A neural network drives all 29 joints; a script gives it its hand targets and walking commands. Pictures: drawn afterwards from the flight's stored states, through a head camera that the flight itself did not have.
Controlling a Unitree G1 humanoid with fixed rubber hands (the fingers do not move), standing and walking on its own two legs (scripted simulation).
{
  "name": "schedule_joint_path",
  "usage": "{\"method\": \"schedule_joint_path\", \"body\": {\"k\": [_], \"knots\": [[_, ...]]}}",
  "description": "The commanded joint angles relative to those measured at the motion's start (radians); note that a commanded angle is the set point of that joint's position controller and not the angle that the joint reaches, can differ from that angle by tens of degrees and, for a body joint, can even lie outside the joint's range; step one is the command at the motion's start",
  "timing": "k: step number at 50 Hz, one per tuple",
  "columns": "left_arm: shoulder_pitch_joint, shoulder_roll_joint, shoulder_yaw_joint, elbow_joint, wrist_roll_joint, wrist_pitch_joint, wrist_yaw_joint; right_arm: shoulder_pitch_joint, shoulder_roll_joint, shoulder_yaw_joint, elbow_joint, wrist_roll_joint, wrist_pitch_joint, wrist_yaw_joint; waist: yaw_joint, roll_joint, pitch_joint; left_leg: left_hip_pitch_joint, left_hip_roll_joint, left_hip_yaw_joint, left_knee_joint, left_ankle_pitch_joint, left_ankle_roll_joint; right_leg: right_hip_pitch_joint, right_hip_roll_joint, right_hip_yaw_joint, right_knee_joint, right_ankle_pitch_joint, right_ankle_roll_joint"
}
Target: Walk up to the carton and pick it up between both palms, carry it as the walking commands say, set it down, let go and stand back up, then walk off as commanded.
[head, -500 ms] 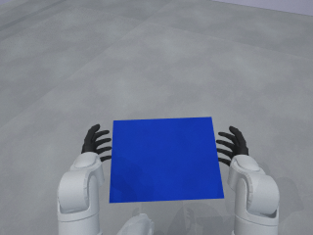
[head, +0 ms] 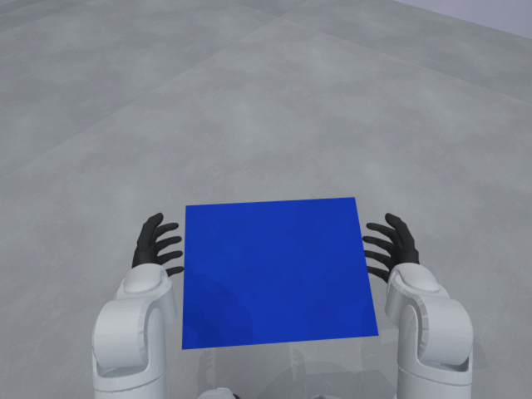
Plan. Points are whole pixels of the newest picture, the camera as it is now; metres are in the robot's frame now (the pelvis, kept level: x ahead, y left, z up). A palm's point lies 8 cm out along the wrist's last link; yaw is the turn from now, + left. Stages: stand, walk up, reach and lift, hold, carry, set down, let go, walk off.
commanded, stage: carry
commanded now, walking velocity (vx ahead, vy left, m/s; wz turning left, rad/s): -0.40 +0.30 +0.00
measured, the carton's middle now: (273, 273) +0.30 +0.02 -0.01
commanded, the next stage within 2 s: none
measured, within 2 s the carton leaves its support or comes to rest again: neither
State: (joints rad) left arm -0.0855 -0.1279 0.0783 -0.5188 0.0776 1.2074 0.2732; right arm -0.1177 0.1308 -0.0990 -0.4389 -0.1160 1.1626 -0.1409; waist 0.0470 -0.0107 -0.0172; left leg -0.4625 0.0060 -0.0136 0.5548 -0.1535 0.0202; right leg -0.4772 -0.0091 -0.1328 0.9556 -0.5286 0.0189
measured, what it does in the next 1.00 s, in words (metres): walks backwards: right foot, then left foot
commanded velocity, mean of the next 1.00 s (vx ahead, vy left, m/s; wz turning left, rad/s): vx -0.30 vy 0.22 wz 0.00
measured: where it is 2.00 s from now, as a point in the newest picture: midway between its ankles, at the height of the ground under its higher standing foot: outside the picture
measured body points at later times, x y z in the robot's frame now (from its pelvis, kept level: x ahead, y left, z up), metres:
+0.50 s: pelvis -0.24 +0.17 +0.00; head -0.21 +0.20 +0.44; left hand +0.03 +0.34 +0.06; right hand +0.03 +0.01 +0.08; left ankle -0.23 +0.32 -0.73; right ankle -0.15 +0.00 -0.67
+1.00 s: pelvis -0.46 +0.33 +0.00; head -0.45 +0.33 +0.45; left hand -0.17 +0.47 +0.09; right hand -0.20 +0.13 +0.10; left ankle -0.48 +0.47 -0.73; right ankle -0.37 +0.14 -0.73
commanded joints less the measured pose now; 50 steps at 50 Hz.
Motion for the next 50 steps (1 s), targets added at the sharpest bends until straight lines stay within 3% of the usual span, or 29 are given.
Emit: {"method": "schedule_joint_path", "body": {"k": [1,2,3,4,5,6,8,10,15,19,20,21,22,23,25,26,28,32,34,35,36,37,38,39,40,42,47,49,50], "knots": [[-0.455,-0.928,-0.726,-0.066,-0.425,-0.018,-0.387,-0.35,0.901,0.604,-0.068,0.336,-0.005,0.221,-0.067,0.221,-0.374,0.302,0.21,-0.202,-0.12,0.359,0.188,0.124,-0.033,0.046,-0.345,0.038,-0.021],[-0.431,-0.915,-0.701,-0.036,-0.415,-0.011,-0.391,-0.353,0.889,0.607,-0.054,0.334,0.005,0.216,-0.057,0.185,-0.371,0.239,0.199,-0.199,-0.112,0.318,0.162,0.221,-0.053,0.056,-0.492,0.118,-0.031],[-0.416,-0.9,-0.672,-0.009,-0.404,-0.006,-0.396,-0.354,0.88,0.609,-0.038,0.336,0.014,0.211,-0.05,0.071,-0.343,0.119,0.16,-0.167,-0.065,0.174,0.102,0.332,-0.129,0.138,-0.642,0.215,-0.045],[-0.409,-0.892,-0.658,0.015,-0.398,-0.005,-0.402,-0.352,0.878,0.608,-0.036,0.323,0.019,0.205,-0.042,-0.185,-0.317,-0.122,0.066,-0.074,0.085,-0.187,0.023,0.447,-0.383,0.382,-0.665,0.426,-0.13],[-0.397,-0.91,-0.643,0.027,-0.401,-0.018,-0.402,-0.42,0.876,0.641,-0.113,0.338,0.021,0.212,-0.034,-0.462,-0.272,-0.256,-0.046,-0.021,0.475,-0.474,-0.04,0.322,-0.703,0.654,-0.676,0.964,-0.284],[-0.423,-0.924,-0.649,0.01,-0.401,-0.018,-0.399,-0.473,0.911,0.65,-0.094,0.357,0.018,0.212,-0.045,-0.221,-0.249,-0.207,-0.013,-0.17,0.71,-0.43,-0.046,0.264,-0.59,0.498,-0.616,0.966,-0.252],[-0.428,-0.939,-0.636,-0.024,-0.374,-0.025,-0.402,-0.489,0.961,0.698,-0.097,0.406,0.014,0.226,-0.052,-0.103,-0.214,-0.132,-0.001,-0.149,0.856,-0.237,-0.054,0.112,-0.398,0.216,-0.603,0.547,-0.157],[-0.439,-0.962,-0.622,-0.073,-0.368,-0.041,-0.4,-0.543,0.99,0.738,-0.163,0.443,0.002,0.229,-0.055,-0.147,-0.207,-0.134,-0.031,-0.07,0.764,-0.199,-0.081,0.178,-0.302,0.138,-0.573,0.568,-0.109],[-0.339,-0.881,-0.599,-0.08,-0.323,-0.03,-0.368,-0.433,0.949,0.751,-0.15,0.45,0.03,0.22,-0.051,-0.286,-0.312,-0.013,-0.022,0.03,0.353,-0.345,-0.089,0.337,-0.343,0.224,-0.592,0.8,-0.109],[-0.307,-0.863,-0.62,-0.063,-0.305,-0.009,-0.352,-0.383,0.914,0.726,-0.123,0.446,0.049,0.228,-0.05,-0.3,-0.373,0.146,-0.022,0.06,-0.055,-0.294,-0.046,0.342,-0.342,0.236,-0.55,0.741,-0.083],[-0.322,-0.857,-0.63,-0.06,-0.308,-0.005,-0.349,-0.37,0.914,0.713,-0.104,0.437,0.053,0.231,-0.063,-0.212,-0.379,0.236,-0.006,0.056,-0.203,-0.216,-0.026,0.257,-0.276,0.188,-0.464,0.621,-0.054],[-0.337,-0.842,-0.637,-0.055,-0.304,-0.001,-0.347,-0.364,0.911,0.696,-0.081,0.423,0.057,0.235,-0.054,-0.007,-0.325,0.295,0.059,0.008,-0.243,-0.14,-0.003,0.073,-0.18,0.099,-0.332,0.298,-0.028],[-0.34,-0.851,-0.665,-0.072,-0.312,0.001,-0.349,-0.378,0.886,0.681,-0.093,0.407,0.047,0.24,-0.053,0.391,-0.288,0.194,0.366,-0.306,-0.27,0.29,0.135,-0.116,-0.013,-0.06,-0.052,-0.14,0.024],[-0.43,-0.887,-0.695,-0.092,-0.345,-0.004,-0.357,-0.386,0.909,0.659,-0.082,0.407,0.039,0.249,-0.063,0.412,-0.266,0.105,0.391,-0.24,-0.201,0.644,0.224,-0.085,0.002,0.065,0.255,-0.238,-0.022],[-0.533,-0.977,-0.747,-0.128,-0.411,-0.019,-0.382,-0.423,0.955,0.639,-0.112,0.402,0.019,0.258,-0.048,0.281,-0.253,0.004,0.24,0.007,-0.141,0.517,0.15,-0.021,-0.015,0.1,0.413,-0.036,-0.03],[-0.565,-1.004,-0.767,-0.138,-0.434,-0.025,-0.386,-0.435,0.96,0.622,-0.108,0.397,0.007,0.261,-0.044,0.287,-0.266,0.059,0.211,0.047,-0.123,0.459,0.137,-0.048,-0.028,0.069,0.361,0.025,-0.021],[-0.558,-1.009,-0.778,-0.154,-0.452,-0.039,-0.388,-0.402,0.962,0.61,-0.111,0.381,-0.014,0.252,-0.051,0.25,-0.306,0.18,0.184,0.022,-0.078,0.498,0.152,-0.044,-0.029,0.029,0.192,0.014,-0.001],[-0.48,-0.946,-0.739,-0.098,-0.43,-0.021,-0.383,-0.352,0.913,0.597,-0.081,0.339,-0.006,0.225,-0.076,0.241,-0.375,0.319,0.219,-0.169,-0.117,0.405,0.2,0.064,-0.023,0.035,-0.207,-0.017,-0.018],[-0.434,-0.92,-0.698,-0.041,-0.412,-0.006,-0.389,-0.355,0.893,0.602,-0.054,0.332,0.01,0.214,-0.057,0.176,-0.373,0.237,0.203,-0.182,-0.104,0.337,0.163,0.226,-0.061,0.056,-0.496,0.132,-0.04],[-0.42,-0.905,-0.67,-0.014,-0.401,-0.002,-0.394,-0.356,0.885,0.604,-0.038,0.334,0.018,0.209,-0.05,0.058,-0.341,0.117,0.16,-0.148,-0.055,0.165,0.102,0.333,-0.141,0.143,-0.647,0.237,-0.058],[-0.413,-0.894,-0.657,0.007,-0.396,-0.002,-0.4,-0.352,0.885,0.606,-0.038,0.321,0.023,0.204,-0.042,-0.226,-0.326,-0.134,0.058,-0.047,0.118,-0.218,0.014,0.46,-0.431,0.422,-0.65,0.553,-0.156],[-0.405,-0.914,-0.647,0.014,-0.402,-0.013,-0.4,-0.414,0.884,0.633,-0.106,0.333,0.023,0.21,-0.033,-0.44,-0.283,-0.256,-0.041,-0.03,0.507,-0.472,-0.042,0.34,-0.703,0.639,-0.655,1.023,-0.295],[-0.426,-0.928,-0.652,-0.001,-0.401,-0.014,-0.398,-0.463,0.919,0.647,-0.093,0.354,0.019,0.209,-0.044,-0.209,-0.259,-0.202,-0.01,-0.162,0.72,-0.426,-0.046,0.277,-0.584,0.481,-0.595,1.01,-0.257],[-0.403,-0.925,-0.639,-0.003,-0.381,-0.014,-0.399,-0.46,0.94,0.679,-0.087,0.384,0.021,0.217,-0.045,-0.128,-0.251,-0.142,0.0,-0.154,0.799,-0.311,-0.044,0.181,-0.469,0.32,-0.592,0.723,-0.2],[-0.418,-0.944,-0.639,-0.028,-0.368,-0.023,-0.402,-0.489,0.968,0.702,-0.106,0.407,0.016,0.226,-0.049,-0.129,-0.234,-0.095,0.004,-0.112,0.81,-0.224,-0.056,0.115,-0.368,0.193,-0.604,0.489,-0.15],[-0.443,-0.967,-0.632,-0.085,-0.362,-0.039,-0.399,-0.548,0.998,0.745,-0.183,0.447,0.004,0.229,-0.06,-0.185,-0.222,-0.039,-0.019,0.007,0.59,-0.195,-0.074,0.141,-0.244,0.087,-0.604,0.384,-0.083],[-0.325,-0.87,-0.614,-0.087,-0.305,-0.018,-0.363,-0.427,0.929,0.738,-0.154,0.454,0.04,0.222,-0.043,-0.294,-0.333,0.1,-0.033,0.136,0.039,-0.295,-0.048,0.323,-0.286,0.219,-0.604,0.445,-0.101],[-0.314,-0.836,-0.622,-0.065,-0.296,-0.002,-0.351,-0.378,0.902,0.703,-0.102,0.438,0.057,0.226,-0.052,-0.133,-0.356,0.281,-0.003,0.14,-0.23,-0.194,-0.044,0.227,-0.198,0.143,-0.432,0.343,-0.053],[-0.313,-0.812,-0.622,-0.043,-0.289,0.007,-0.347,-0.368,0.887,0.68,-0.077,0.427,0.065,0.23,-0.047,0.0,-0.322,0.368,0.104,0.028,-0.239,-0.184,-0.036,0.055,-0.145,0.099,-0.34,0.197,-0.023]]}}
